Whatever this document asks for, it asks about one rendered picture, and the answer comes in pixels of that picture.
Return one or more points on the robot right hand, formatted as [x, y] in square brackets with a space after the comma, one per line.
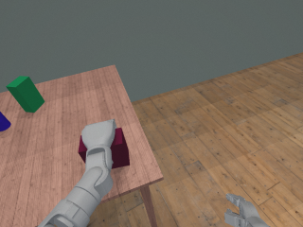
[246, 209]

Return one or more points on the table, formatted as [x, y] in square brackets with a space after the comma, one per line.
[39, 153]

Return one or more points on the robot right forearm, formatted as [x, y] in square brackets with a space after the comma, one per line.
[255, 222]

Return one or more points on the robot left forearm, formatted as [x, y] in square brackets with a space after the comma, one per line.
[78, 206]

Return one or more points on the sponge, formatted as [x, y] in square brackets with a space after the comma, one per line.
[119, 149]

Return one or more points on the robot left hand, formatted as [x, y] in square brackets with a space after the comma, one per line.
[101, 133]

